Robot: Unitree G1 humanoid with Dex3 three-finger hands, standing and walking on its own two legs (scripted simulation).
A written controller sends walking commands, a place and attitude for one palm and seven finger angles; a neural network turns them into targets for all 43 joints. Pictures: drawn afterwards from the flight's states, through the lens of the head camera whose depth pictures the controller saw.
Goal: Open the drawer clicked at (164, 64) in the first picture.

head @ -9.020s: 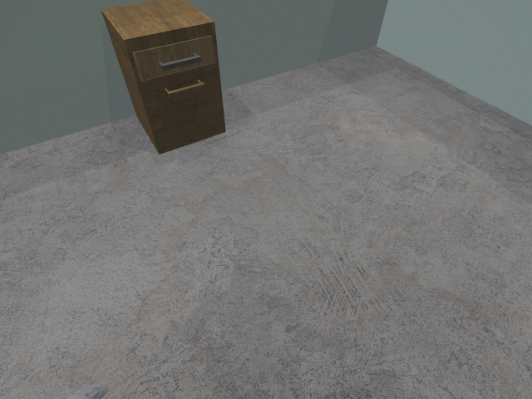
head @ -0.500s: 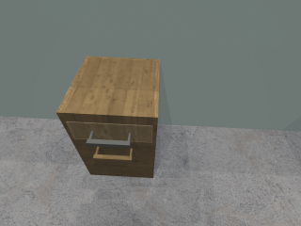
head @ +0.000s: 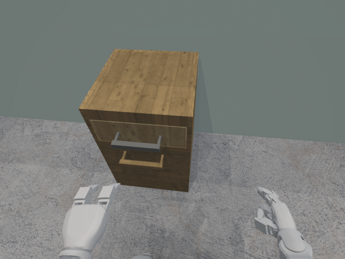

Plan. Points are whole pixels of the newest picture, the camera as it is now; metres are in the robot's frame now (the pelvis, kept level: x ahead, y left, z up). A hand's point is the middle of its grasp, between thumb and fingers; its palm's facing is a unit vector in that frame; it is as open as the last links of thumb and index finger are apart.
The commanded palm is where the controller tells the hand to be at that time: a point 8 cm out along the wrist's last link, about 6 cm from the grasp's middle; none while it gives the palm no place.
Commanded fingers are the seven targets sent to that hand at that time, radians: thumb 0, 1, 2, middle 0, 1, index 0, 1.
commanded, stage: raise the hand with hooked fingers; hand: left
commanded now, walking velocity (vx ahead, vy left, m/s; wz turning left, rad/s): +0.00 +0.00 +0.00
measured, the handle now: (137, 141) +0.56 +0.24 -0.20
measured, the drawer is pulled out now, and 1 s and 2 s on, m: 0.00 0.00 0.00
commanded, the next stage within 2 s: move the hooked fingers above the handle in 1.42 s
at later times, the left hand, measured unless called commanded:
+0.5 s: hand (83, 179) +0.26 +0.25 +0.04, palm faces +0.04 -0.10 -0.99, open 11.9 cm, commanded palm +0.24 +0.25 +0.10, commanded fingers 0.00 -0.27 0.40 -0.28 -1.05 -0.28 -1.05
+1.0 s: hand (72, 144) +0.31 +0.28 +0.11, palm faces +0.01 -0.08 -1.00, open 13.8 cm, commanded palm +0.29 +0.28 +0.17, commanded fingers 0.00 -0.50 0.30 -0.30 -1.20 -0.30 -1.20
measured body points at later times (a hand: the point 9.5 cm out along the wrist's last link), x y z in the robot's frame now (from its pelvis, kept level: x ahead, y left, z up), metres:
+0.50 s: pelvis +0.01 +0.02 +0.02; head +0.04 -0.01 +0.47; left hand +0.25 +0.25 +0.10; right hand +0.18 -0.22 -0.10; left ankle +0.03 +0.14 -0.70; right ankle +0.00 -0.08 -0.70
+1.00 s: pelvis +0.02 +0.03 +0.04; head +0.04 +0.00 +0.49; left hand +0.30 +0.28 +0.16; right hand +0.23 -0.17 -0.06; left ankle +0.03 +0.14 -0.70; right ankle +0.00 -0.08 -0.70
